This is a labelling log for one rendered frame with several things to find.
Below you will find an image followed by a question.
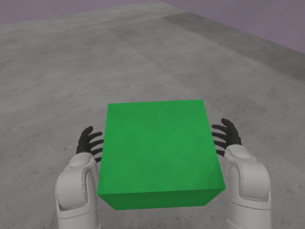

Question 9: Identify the right robot forearm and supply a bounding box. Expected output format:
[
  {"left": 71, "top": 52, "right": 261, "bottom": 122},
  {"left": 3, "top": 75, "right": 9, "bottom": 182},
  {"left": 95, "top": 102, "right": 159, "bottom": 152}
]
[{"left": 222, "top": 144, "right": 274, "bottom": 229}]

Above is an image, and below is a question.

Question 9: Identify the left robot forearm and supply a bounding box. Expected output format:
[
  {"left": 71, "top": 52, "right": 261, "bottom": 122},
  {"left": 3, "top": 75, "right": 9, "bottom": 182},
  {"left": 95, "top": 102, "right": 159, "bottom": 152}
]
[{"left": 55, "top": 152, "right": 102, "bottom": 229}]

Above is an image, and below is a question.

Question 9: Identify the carton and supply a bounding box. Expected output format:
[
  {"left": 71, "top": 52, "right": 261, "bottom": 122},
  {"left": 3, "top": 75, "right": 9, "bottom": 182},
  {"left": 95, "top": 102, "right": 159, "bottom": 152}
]
[{"left": 97, "top": 99, "right": 226, "bottom": 211}]

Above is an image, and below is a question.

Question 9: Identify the robot left hand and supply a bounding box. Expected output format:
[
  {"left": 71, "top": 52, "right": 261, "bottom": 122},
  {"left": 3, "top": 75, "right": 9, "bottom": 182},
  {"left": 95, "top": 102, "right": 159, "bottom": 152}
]
[{"left": 76, "top": 126, "right": 104, "bottom": 163}]

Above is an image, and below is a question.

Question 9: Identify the robot right hand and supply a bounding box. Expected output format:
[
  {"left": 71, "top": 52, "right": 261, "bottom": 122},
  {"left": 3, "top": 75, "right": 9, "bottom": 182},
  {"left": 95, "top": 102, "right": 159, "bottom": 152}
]
[{"left": 212, "top": 118, "right": 242, "bottom": 156}]

